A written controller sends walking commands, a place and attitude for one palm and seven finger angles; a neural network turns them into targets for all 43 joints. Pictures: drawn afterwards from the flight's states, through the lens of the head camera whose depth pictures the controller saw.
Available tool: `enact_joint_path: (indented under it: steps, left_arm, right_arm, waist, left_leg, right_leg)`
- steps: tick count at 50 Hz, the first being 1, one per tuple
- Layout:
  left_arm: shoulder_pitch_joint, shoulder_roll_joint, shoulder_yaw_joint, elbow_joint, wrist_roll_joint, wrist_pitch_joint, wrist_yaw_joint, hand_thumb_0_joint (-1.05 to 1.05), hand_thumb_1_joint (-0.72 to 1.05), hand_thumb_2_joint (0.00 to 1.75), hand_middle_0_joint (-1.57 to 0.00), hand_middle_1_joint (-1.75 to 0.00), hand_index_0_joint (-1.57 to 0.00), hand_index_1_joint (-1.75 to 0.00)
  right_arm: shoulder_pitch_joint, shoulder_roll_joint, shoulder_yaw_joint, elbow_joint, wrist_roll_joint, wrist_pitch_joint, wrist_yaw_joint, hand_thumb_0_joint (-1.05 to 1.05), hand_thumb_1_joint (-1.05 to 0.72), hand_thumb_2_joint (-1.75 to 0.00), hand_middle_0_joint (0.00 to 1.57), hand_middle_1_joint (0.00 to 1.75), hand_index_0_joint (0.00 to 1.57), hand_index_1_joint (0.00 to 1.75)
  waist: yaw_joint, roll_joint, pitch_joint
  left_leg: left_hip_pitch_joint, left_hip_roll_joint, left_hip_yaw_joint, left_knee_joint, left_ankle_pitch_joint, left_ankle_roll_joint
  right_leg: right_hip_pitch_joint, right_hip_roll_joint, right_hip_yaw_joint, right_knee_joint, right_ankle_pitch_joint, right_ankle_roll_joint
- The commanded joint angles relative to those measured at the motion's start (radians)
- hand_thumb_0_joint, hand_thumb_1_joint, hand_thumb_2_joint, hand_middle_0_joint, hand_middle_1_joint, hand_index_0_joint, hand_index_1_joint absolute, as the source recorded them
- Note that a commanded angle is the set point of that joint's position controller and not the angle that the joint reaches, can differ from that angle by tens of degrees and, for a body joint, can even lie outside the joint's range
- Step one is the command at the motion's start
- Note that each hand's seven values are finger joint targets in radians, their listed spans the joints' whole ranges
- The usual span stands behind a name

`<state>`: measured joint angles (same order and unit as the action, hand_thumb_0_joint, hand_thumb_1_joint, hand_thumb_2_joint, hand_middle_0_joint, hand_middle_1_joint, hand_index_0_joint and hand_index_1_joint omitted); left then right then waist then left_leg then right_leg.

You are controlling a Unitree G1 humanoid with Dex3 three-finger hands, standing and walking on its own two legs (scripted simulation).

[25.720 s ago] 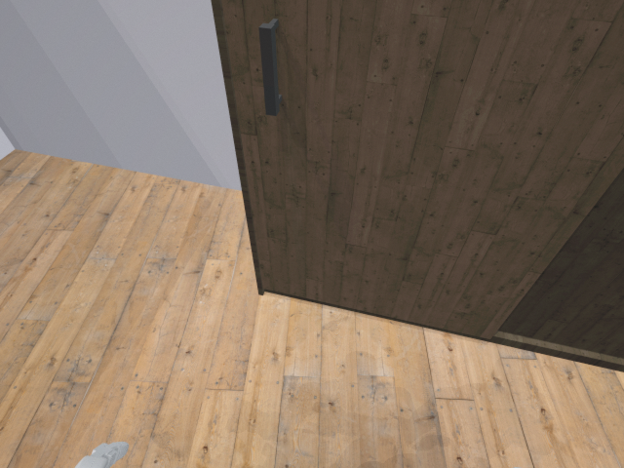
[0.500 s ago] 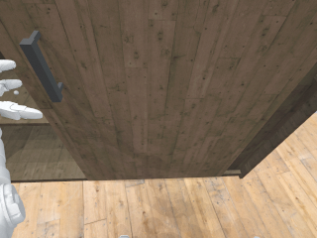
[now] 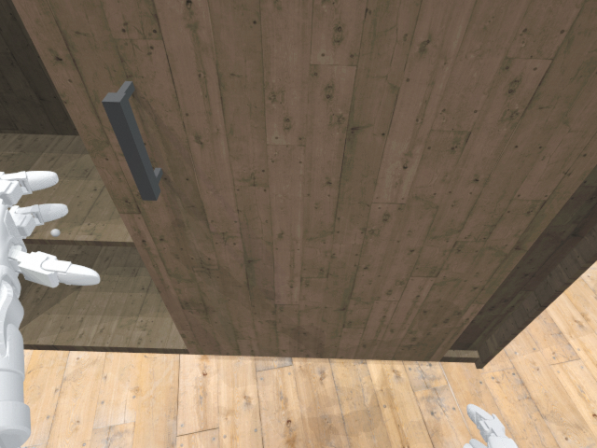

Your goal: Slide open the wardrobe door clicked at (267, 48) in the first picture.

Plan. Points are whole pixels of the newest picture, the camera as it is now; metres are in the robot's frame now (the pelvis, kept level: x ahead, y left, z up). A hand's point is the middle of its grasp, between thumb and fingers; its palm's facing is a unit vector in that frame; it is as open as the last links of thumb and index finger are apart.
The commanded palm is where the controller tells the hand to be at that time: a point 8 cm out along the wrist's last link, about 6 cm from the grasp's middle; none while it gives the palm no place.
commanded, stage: slip the hand off the handle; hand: left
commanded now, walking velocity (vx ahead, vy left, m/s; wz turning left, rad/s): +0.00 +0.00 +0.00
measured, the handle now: (139, 143) +0.49 +0.28 +0.15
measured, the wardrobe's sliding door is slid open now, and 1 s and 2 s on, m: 0.66 0.66 0.66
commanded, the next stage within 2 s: draw the hand back to the body in 0.16 s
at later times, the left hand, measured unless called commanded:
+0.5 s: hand (54, 251) +0.28 +0.30 +0.15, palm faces +0.10 -0.99 -0.04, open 14.7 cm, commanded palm +0.23 +0.35 +0.15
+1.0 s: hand (28, 300) +0.23 +0.30 +0.14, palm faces +0.46 -0.83 -0.30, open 13.5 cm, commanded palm +0.18 +0.33 +0.17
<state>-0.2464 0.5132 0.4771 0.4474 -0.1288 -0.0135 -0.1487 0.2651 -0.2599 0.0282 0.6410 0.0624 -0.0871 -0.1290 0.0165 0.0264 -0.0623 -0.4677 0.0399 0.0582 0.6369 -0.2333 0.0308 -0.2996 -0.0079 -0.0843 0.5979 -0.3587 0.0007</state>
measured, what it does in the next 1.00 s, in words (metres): stands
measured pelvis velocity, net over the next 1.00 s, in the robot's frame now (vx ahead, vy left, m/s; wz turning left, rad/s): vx -0.01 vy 0.00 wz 0.00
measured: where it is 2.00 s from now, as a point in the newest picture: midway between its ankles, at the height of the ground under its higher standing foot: outside the picture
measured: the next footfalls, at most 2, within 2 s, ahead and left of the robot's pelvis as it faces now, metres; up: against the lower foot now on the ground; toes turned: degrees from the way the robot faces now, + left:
none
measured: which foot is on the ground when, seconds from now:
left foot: down 0.00-1.00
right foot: down 0.00-1.00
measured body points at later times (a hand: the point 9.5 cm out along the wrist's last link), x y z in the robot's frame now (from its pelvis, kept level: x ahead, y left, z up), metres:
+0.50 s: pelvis -0.01 -0.01 +0.00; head -0.02 -0.02 +0.45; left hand +0.27 +0.36 +0.16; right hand +0.15 -0.26 -0.07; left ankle +0.06 +0.10 -0.72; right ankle -0.03 -0.12 -0.72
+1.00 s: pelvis -0.01 +0.00 +0.01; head -0.01 -0.01 +0.46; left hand +0.20 +0.35 +0.16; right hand +0.19 -0.22 -0.06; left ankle +0.06 +0.10 -0.72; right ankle -0.03 -0.12 -0.72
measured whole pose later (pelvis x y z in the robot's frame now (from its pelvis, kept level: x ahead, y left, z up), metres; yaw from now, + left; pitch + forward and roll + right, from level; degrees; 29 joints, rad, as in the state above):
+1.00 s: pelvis -0.01 +0.00 +0.01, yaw +0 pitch -2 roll -1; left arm 0.22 0.38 0.40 -0.10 -0.13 -0.04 0.03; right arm 0.19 -0.24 0.06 0.64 0.03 -0.23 -0.10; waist 0.06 0.04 0.01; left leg -0.29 0.02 0.06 0.50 -0.17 0.03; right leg -0.13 -0.01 -0.08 0.47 -0.30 0.00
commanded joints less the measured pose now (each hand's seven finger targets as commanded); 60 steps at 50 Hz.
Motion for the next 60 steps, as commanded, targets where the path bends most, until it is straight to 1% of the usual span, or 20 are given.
enact_joint_path:
  steps: [1,8,14,15,16,17,19,23,26,32,35,39,40,41,42,45,48,51,55,60]
  left_arm:
    - [-0.297,0.299,0.042,-0.246,-0.01,-0.03,0.01,0.0,-0.55,0.2,-0.25,-1.15,-0.25,-1.15]
    - [-0.21,0.263,0.037,-0.365,-0.029,-0.056,0.012,0.0,-0.55,0.2,-0.25,-1.15,-0.25,-1.15]
    - [-0.282,0.317,0.071,-0.271,-0.031,-0.032,0.019,0.0,-0.55,0.2,-0.25,-1.15,-0.25,-1.15]
    - [-0.308,0.232,0.026,-0.273,-0.174,-0.062,-0.114,0.0,-0.55,0.2,-0.25,-1.15,-0.25,-1.15]
    - [-0.308,0.318,0.091,-0.262,-0.198,-0.082,-0.184,0.0,-0.55,0.2,-0.25,-1.15,-0.25,-1.15]
    - [-0.307,0.344,0.1,-0.273,-0.21,-0.091,-0.229,0.0,-0.55,0.2,-0.25,-1.15,-0.25,-1.15]
    - [-0.285,0.349,0.101,-0.277,-0.243,-0.104,-0.315,0.0,-0.55,0.2,-0.25,-1.15,-0.25,-1.15]
    - [-0.144,0.387,0.158,-0.186,-0.266,-0.075,-0.398,0.0,-0.55,0.2,-0.25,-1.15,-0.25,-1.15]
    - [0.025,0.373,0.204,-0.216,-0.285,-0.026,-0.375,0.0,-0.55,0.2,-0.25,-1.15,-0.25,-1.15]
    - [0.09,0.285,0.173,-0.427,-0.31,-0.021,-0.319,0.0,-0.55,0.2,-0.25,-1.15,-0.25,-1.15]
    - [0.042,0.259,0.135,-0.524,-0.3,-0.032,-0.292,0.0,-0.51,0.22,-0.25,-1.13,-0.25,-1.13]
    - [0.058,0.26,0.132,-0.594,-0.283,-0.029,-0.27,0.0,-0.37,0.29,-0.24,-1.04,-0.24,-1.04]
    - [0.008,0.347,0.129,-0.642,-0.099,-0.075,-0.064,0.0,-0.33,0.31,-0.24,-1.02,-0.24,-1.02]
    - [0.111,0.203,0.054,-0.602,-0.083,-0.08,0.025,0.0,-0.3,0.32,-0.24,-1.0,-0.24,-1.0]
    - [0.174,0.126,0.01,-0.595,-0.077,-0.07,0.069,0.0,-0.26,0.34,-0.24,-0.98,-0.24,-0.98]
    - [0.249,0.146,0.039,-0.739,-0.024,-0.101,0.176,0.0,-0.15,0.39,-0.24,-0.92,-0.24,-0.92]
    - [0.301,0.124,0.022,-0.851,0.009,-0.122,0.234,0.0,-0.04,0.44,-0.23,-0.85,-0.23,-0.85]
    - [0.342,0.106,0.015,-0.868,0.027,-0.12,0.268,0.0,0.07,0.5,-0.23,-0.79,-0.23,-0.79]
    - [0.374,0.06,-0.017,-0.86,0.038,-0.109,0.279,0.0,0.21,0.57,-0.22,-0.7,-0.22,-0.7]
    - [0.456,0.033,-0.036,-0.891,0.042,-0.1,0.276,0.0,0.39,0.65,-0.22,-0.6,-0.22,-0.6]
  right_arm:
    - [-0.051,-0.147,-0.051,-0.13,-0.004,-0.071,-0.019,0.0,-0.9,-0.9,0.2,0.3,0.2,0.3]
    - [-0.096,-0.131,-0.039,-0.141,-0.007,-0.102,-0.014,0.0,-0.9,-0.9,0.2,0.3,0.2,0.3]
    - [-0.099,-0.135,-0.028,-0.111,-0.004,-0.114,-0.031,0.0,-0.9,-0.9,0.2,0.3,0.2,0.3]
    - [-0.091,-0.155,-0.023,-0.102,0.012,-0.125,-0.038,0.0,-0.9,-0.9,0.2,0.3,0.2,0.3]
    - [-0.103,-0.149,-0.019,-0.102,0.015,-0.134,-0.046,0.0,-0.9,-0.9,0.2,0.3,0.2,0.3]
    - [-0.114,-0.146,-0.013,-0.11,0.015,-0.139,-0.052,0.0,-0.9,-0.9,0.2,0.3,0.2,0.3]
    - [-0.112,-0.14,-0.005,-0.124,0.016,-0.157,-0.054,0.0,-0.9,-0.9,0.2,0.3,0.2,0.3]
    - [-0.101,-0.148,-0.012,-0.146,0.021,-0.176,-0.038,0.0,-0.9,-0.9,0.2,0.3,0.2,0.3]
    - [-0.099,-0.146,-0.021,-0.191,0.023,-0.19,-0.01,0.0,-0.9,-0.9,0.2,0.3,0.2,0.3]
    - [-0.109,-0.143,-0.033,-0.216,0.028,-0.215,0.004,0.0,-0.9,-0.9,0.2,0.3,0.2,0.3]
    - [-0.119,-0.138,-0.027,-0.204,0.024,-0.23,-0.004,0.0,-0.9,-0.9,0.2,0.3,0.2,0.3]
    - [-0.128,-0.134,-0.019,-0.185,0.022,-0.248,-0.02,0.0,-0.9,-0.9,0.2,0.3,0.2,0.3]
    - [-0.131,-0.142,-0.027,-0.151,-0.027,-0.235,0.0,0.0,-0.9,-0.9,0.2,0.3,0.2,0.3]
    - [-0.149,-0.132,-0.024,-0.15,-0.027,-0.233,0.003,0.0,-0.9,-0.9,0.2,0.3,0.2,0.3]
    - [-0.155,-0.13,-0.021,-0.155,-0.026,-0.231,0.005,0.0,-0.9,-0.9,0.2,0.3,0.2,0.3]
    - [-0.161,-0.126,-0.034,-0.143,-0.033,-0.204,0.009,0.0,-0.9,-0.9,0.2,0.3,0.2,0.3]
    - [-0.168,-0.117,-0.033,-0.141,-0.042,-0.193,0.019,0.0,-0.9,-0.9,0.2,0.3,0.2,0.3]
    - [-0.178,-0.114,-0.035,-0.134,-0.046,-0.177,0.021,0.0,-0.9,-0.9,0.2,0.3,0.2,0.3]
    - [-0.188,-0.102,-0.037,-0.125,-0.047,-0.143,0.021,0.0,-0.9,-0.9,0.2,0.3,0.2,0.3]
    - [-0.203,-0.096,-0.037,-0.139,-0.053,-0.115,0.029,0.0,-0.9,-0.9,0.2,0.3,0.2,0.3]
  waist:
    - [-0.008,0.096,-0.189]
    - [0.006,0.103,-0.189]
    - [-0.008,0.043,-0.094]
    - [-0.064,0.037,-0.15]
    - [-0.029,0.042,-0.172]
    - [-0.017,0.075,-0.211]
    - [-0.011,0.12,-0.224]
    - [0.014,0.078,-0.134]
    - [0.05,0.042,-0.144]
    - [0.036,0.016,-0.144]
    - [0.025,0.086,-0.108]
    - [0.028,0.106,-0.093]
    - [0.035,0.119,0.018]
    - [0.018,0.108,0.061]
    - [0.019,0.078,0.076]
    - [0.037,0.093,-0.051]
    - [0.041,0.119,-0.112]
    - [0.04,0.051,-0.08]
    - [0.035,0.05,-0.012]
    - [0.048,0.038,-0.011]
  left_leg:
    - [0.312,-0.012,-0.097,-0.117,0.044,0.013]
    - [0.334,-0.016,-0.097,-0.119,0.058,0.009]
    - [0.259,-0.025,-0.086,-0.124,-0.037,0.012]
    - [0.312,-0.022,-0.081,-0.123,-0.001,0.01]
    - [0.323,-0.024,-0.077,-0.107,0.031,0.014]
    - [0.324,-0.031,-0.074,-0.097,0.052,0.017]
    - [0.339,-0.037,-0.067,-0.086,0.092,0.019]
    - [0.28,-0.035,-0.078,-0.092,0.091,0.018]
    - [0.267,-0.034,-0.076,-0.1,0.119,0.015]
    - [0.307,-0.025,-0.068,-0.107,0.103,0.016]
    - [0.328,-0.023,-0.076,-0.125,0.063,0.016]
    - [0.352,-0.022,-0.086,-0.146,0.043,0.018]
    - [0.302,-0.038,-0.087,-0.171,-0.007,0.011]
    - [0.303,-0.024,-0.1,-0.203,-0.079,-0.001]
    - [0.29,-0.016,-0.122,-0.228,-0.144,-0.007]
    - [0.355,-0.007,-0.108,-0.248,-0.097,-0.002]
    - [0.415,-0.002,-0.103,-0.263,-0.046,-0.006]
    - [0.409,0.0,-0.089,-0.273,0.002,-0.002]
    - [0.41,0.0,-0.076,-0.29,0.037,-0.002]
    - [0.44,-0.001,-0.068,-0.294,0.121,-0.001]
  right_leg:
    - [-0.141,0.039,0.03,-0.108,0.114,-0.019]
    - [-0.119,0.038,0.026,-0.112,0.122,-0.021]
    - [-0.134,0.029,0.043,-0.147,0.049,-0.012]
    - [-0.078,0.025,0.055,-0.169,0.088,-0.015]
    - [-0.052,0.026,0.063,-0.165,0.123,-0.017]
    - [-0.023,0.022,0.069,-0.154,0.148,-0.018]
    - [-0.01,0.019,0.08,-0.149,0.21,-0.016]
    - [-0.046,0.016,0.078,-0.151,0.206,-0.005]
    - [-0.023,0.016,0.064,-0.142,0.236,-0.002]
    - [-0.05,0.026,0.064,-0.152,0.201,0.012]
    - [-0.068,0.031,0.063,-0.165,0.145,0.003]
    - [-0.059,0.035,0.057,-0.182,0.116,-0.003]
    - [-0.1,0.018,0.093,-0.27,0.069,-0.014]
    - [-0.108,0.004,0.072,-0.265,0.03,-0.018]
    - [-0.097,0.002,0.061,-0.245,0.013,-0.019]
    - [0.008,-0.003,0.062,-0.236,0.057,-0.026]
    - [0.042,0.003,0.058,-0.228,0.104,-0.028]
    - [0.063,0.007,0.056,-0.244,0.128,-0.025]
    - [0.081,0.006,0.055,-0.265,0.144,-0.024]
    - [0.119,0.005,0.051,-0.272,0.197,-0.022]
